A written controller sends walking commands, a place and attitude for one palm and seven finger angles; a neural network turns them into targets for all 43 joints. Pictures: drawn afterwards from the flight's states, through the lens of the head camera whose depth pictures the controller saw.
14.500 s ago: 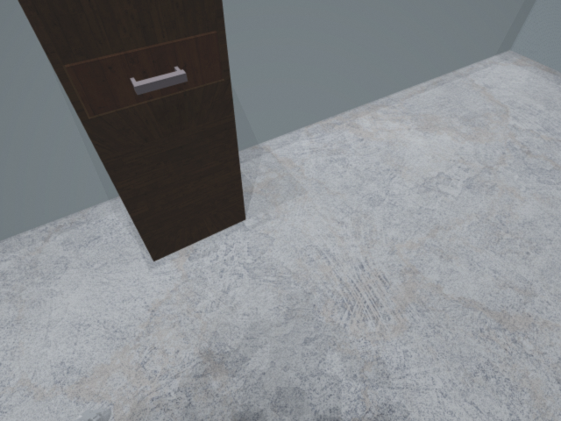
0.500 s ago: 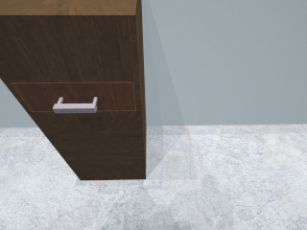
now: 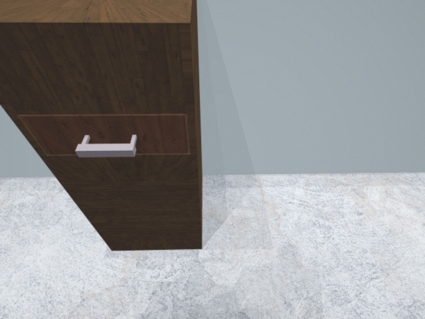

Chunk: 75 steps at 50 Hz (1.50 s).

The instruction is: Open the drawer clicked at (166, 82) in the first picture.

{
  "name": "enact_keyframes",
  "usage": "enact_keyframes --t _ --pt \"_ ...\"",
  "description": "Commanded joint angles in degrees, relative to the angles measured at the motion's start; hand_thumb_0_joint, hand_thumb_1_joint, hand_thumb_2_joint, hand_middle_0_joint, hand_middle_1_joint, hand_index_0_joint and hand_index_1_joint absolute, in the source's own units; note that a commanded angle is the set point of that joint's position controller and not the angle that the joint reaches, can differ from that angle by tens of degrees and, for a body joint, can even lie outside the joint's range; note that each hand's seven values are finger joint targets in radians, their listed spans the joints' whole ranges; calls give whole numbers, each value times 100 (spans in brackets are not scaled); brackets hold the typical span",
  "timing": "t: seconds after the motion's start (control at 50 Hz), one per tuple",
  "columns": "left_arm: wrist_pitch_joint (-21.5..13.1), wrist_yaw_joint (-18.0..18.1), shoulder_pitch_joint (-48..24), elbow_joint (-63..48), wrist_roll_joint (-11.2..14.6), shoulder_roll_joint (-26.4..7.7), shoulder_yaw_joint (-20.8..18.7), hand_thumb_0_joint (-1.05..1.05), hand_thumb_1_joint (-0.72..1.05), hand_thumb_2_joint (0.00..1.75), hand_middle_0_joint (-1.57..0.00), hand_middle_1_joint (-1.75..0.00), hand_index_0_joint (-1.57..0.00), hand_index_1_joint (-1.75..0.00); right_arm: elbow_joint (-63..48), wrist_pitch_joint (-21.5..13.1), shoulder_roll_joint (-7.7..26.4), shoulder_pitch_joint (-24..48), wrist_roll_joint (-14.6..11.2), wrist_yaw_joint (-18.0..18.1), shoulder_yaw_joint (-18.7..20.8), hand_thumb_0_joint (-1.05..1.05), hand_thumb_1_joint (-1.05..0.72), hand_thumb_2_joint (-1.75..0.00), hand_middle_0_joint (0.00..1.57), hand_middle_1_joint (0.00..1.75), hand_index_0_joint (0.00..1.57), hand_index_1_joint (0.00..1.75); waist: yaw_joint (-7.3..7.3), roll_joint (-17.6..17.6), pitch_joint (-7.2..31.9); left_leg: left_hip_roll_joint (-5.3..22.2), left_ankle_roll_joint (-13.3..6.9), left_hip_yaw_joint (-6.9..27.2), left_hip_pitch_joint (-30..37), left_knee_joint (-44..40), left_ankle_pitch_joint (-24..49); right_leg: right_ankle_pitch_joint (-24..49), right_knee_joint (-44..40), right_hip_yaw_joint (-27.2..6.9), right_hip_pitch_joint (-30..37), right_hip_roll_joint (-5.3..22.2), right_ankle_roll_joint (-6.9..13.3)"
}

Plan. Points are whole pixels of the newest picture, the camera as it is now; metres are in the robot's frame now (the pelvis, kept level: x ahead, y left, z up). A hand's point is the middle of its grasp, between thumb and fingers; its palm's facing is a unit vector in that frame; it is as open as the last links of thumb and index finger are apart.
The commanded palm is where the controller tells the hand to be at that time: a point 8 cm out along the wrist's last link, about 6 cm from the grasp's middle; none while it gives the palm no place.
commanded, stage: look again from close up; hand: left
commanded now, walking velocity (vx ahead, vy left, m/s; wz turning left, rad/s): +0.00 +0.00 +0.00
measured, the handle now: (108, 144) +0.50 +0.30 +0.00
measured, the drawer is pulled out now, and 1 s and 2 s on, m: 0.00 0.00 0.00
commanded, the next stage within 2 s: shuffle to correct the standing spot in 0.04 s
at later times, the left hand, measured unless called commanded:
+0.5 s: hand out of the picture -0.04 +0.24 -0.20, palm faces +0.10 -0.96 -0.25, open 7.4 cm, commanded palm none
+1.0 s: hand out of the picture +0.00 +0.17 -0.18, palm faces +0.07 -0.98 -0.19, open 7.3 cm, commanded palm none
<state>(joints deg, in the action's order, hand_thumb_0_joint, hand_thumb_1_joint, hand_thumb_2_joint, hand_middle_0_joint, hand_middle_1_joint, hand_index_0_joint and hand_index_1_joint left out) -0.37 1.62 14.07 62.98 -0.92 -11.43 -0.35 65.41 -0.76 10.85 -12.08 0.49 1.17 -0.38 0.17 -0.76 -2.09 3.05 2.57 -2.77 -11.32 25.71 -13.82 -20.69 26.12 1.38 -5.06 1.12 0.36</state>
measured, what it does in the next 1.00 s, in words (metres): steps on the spot: right foot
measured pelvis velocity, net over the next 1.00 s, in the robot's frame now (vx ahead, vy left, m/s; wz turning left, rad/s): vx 0.01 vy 0.01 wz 0.05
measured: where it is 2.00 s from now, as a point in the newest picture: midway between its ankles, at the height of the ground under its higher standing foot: outside the picture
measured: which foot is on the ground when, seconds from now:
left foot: down 0.00-1.00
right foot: down 0.00-0.46, up 0.48-0.76, down 0.78-1.00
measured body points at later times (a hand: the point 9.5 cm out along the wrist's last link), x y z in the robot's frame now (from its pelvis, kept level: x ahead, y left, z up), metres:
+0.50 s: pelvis -0.02 +0.04 -0.02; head +0.01 +0.05 +0.43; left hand -0.04 +0.29 -0.18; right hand +0.06 -0.21 -0.16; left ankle +0.02 +0.15 -0.74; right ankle -0.07 -0.10 -0.72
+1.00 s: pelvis +0.01 +0.01 +0.00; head +0.02 +0.01 +0.45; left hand -0.01 +0.22 -0.16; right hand +0.03 -0.21 -0.16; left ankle +0.01 +0.14 -0.74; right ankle -0.02 -0.07 -0.74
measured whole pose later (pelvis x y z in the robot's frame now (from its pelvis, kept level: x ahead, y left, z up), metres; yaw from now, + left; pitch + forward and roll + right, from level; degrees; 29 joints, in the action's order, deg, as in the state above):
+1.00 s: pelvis +0.01 +0.01 +0.00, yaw +3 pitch -1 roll +0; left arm -1.1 3.0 19.0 62.1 -1.0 -6.7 0.5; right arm 61.5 -0.3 8.8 -16.7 0.7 1.3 0.3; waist -1.1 0.9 -0.7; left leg 1.9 0.4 -2.1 -13.6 30.9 -16.4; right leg -18.7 28.8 4.3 -9.5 -2.4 3.4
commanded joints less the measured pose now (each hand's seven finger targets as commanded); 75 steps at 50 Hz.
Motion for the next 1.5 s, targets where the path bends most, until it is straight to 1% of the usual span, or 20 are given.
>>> enact_keyframes --t 0.0,0.18,0.24,0.3,0.36,0.4,0.42,0.44,0.46,0.48,0.56,0.68,0.74,0.76,0.8,0.86,0.9,0.96,1.04,1.48 --pt "-112 36 359 -170 8 -756 -150 0 90 90 -20 -30 -20 -30 -226 -73 723 -162 18 72 129 0 -90 -90 20 30 20 30 48 39 106 364 -329 271 442 -194 1702 2002 -432 -289 -468 484 102" --pt "-64 75 518 -213 -3 -770 -224 0 90 90 -20 -30 -20 -30 -355 -7 604 -181 15 59 154 0 -90 -90 20 30 20 30 97 59 92 232 -274 165 101 142 1841 2651 -169 -325 -281 677 170" --pt "11 117 778 -327 -12 -1042 -403 0 90 90 -20 -30 -20 -30 -672 101 584 -15 30 46 236 0 -90 -90 20 30 20 30 259 -417 62 -4 -168 -100 -716 867 1187 3280 -37 -738 34 1268 443" --pt "46 164 985 -426 -77 -1152 -499 0 90 90 -20 -30 -20 -30 -1050 194 514 427 37 13 310 0 -90 -90 20 30 20 30 474 -1117 -352 -120 -117 -21 -1866 2202 -1481 4255 -242 -1415 159 2242 1160" --pt "34 145 344 -717 -130 -1157 -488 0 90 90 -20 -30 -20 -30 -1139 175 381 117 -27 -61 326 0 -90 -90 20 30 20 30 73 -1029 -229 -88 -142 101 -1097 1443 -1131 4053 123 -836 -521 1929 939" --pt "67 102 74 -832 -65 -981 -441 0 90 90 -20 -30 -20 -30 -837 105 416 -860 23 -65 326 0 -90 -90 20 30 20 30 -381 -647 159 -230 -226 -128 623 224 485 2273 880 -179 -1449 1189 446" --pt "125 70 297 -892 -23 -586 -380 0 90 90 -20 -30 -20 -30 -799 58 933 -1118 117 -50 423 0 -90 -90 20 30 20 30 -362 958 335 893 -721 1503 946 -357 705 -10 2050 347 -2174 372 38" --pt "151 63 547 -932 -16 -353 -314 0 90 90 -20 -30 -20 -30 -880 78 1255 -1195 105 -45 461 0 -90 -90 20 30 20 30 -300 1753 508 1720 -1222 2634 462 -1275 -8 -1770 3085 225 -2215 -1 -27" --pt "152 50 526 -916 -52 -389 -299 0 90 90 -20 -30 -20 -30 -957 81 1193 -929 123 -47 451 0 -90 -90 20 30 20 30 -280 1102 227 1789 -1437 2788 -272 -1600 -1814 -1562 3580 -33 -2161 111 119" --pt "134 29 459 -805 -78 -276 -266 0 90 90 -20 -30 -20 -30 -1004 62 1033 -647 141 -31 407 0 -90 -90 20 30 20 30 -149 1214 39 1675 -1414 2869 -608 -1752 -2479 -1229 3829 -153 -2332 173 162" --pt "83 -81 879 -426 -85 -138 -168 0 90 90 -20 -30 -20 -30 -963 -75 617 -276 113 28 259 0 -90 -90 20 30 20 30 82 676 28 1142 -1125 1480 -724 -1578 -887 -295 3090 -74 -1859 284 43" --pt "51 -66 768 -411 -40 32 -97 0 90 90 -20 -30 -20 -30 -699 -17 632 -514 114 55 318 0 -90 -90 20 30 20 30 -71 618 97 1133 -1126 1214 -396 -1183 -225 -349 1043 84 -1237 124 -2" --pt "-84 -3 1104 -205 -43 -226 -102 0 90 90 -20 -30 -20 -30 -609 -19 321 -474 7 29 231 0 -90 -90 20 30 20 30 84 -77 100 396 -507 484 -877 -282 -346 526 -734 -640 -328 534 90" --pt "-25 173 1333 -163 -133 -434 -52 0 90 90 -20 -30 -20 -30 -1028 -7 601 253 -22 -19 286 0 -90 -90 20 30 20 30 321 -316 -388 86 -182 12 -619 756 -534 668 -1134 -1038 -1248 727 148" --pt "-180 193 638 -461 -9 -416 -30 0 90 90 -20 -30 -20 -30 -1056 105 193 -304 83 -84 183 0 -90 -90 20 30 20 30 -205 -975 -17 -65 -256 129 -659 1286 -521 487 -1261 -1168 -1129 1030 463" --pt "-284 187 627 -533 -6 -368 -93 0 90 90 -20 -30 -20 -30 -932 3 103 -490 41 -41 140 0 -90 -90 20 30 20 30 -143 -575 396 -112 -324 79 -628 900 -434 3167 -597 -892 -268 1000 688" --pt "-275 169 694 -433 7 -339 -90 0 90 90 -20 -30 -20 -30 -762 -48 55 -710 32 4 115 0 -90 -90 20 30 20 30 -174 -273 350 -22 -378 147 -197 282 526 3620 -261 -617 -282 793 507" --pt "-219 146 883 -327 27 -235 -68 0 90 90 -20 -30 -20 -30 -584 -96 196 -764 32 77 112 0 -90 -90 20 30 20 30 -68 367 224 276 -447 344 10 219 1688 3070 -122 -417 -438 500 271" --pt "-171 126 896 -311 24 -271 -60 0 90 90 -20 -30 -20 -30 -531 -53 236 -753 25 99 88 0 -90 -90 20 30 20 30 -70 -162 18 243 -420 304 -186 163 1144 2740 -322 -444 -427 506 209" --pt "-144 72 851 -209 38 -274 26 0 90 90 -20 -30 -20 -30 -263 -82 318 -677 17 51 2 0 -90 -90 20 30 20 30 5 -11 -177 288 -445 511 -122 -505 604 1171 -712 -512 -569 454 204"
